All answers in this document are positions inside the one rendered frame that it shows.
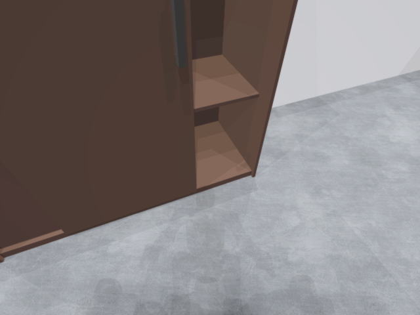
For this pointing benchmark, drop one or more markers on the wardrobe door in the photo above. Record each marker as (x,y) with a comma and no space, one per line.
(21,217)
(96,118)

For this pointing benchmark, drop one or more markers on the handle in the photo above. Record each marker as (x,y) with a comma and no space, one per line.
(179,32)

